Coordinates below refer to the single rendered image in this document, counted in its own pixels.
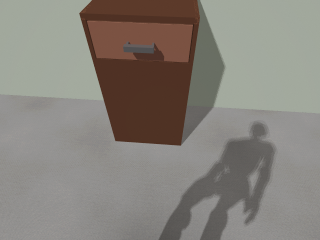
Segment drawer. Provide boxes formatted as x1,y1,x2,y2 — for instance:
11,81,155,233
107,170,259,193
87,20,193,63

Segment cabinet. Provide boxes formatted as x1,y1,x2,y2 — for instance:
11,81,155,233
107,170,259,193
79,0,200,146

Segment handle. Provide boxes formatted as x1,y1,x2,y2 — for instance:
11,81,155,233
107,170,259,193
123,41,155,54

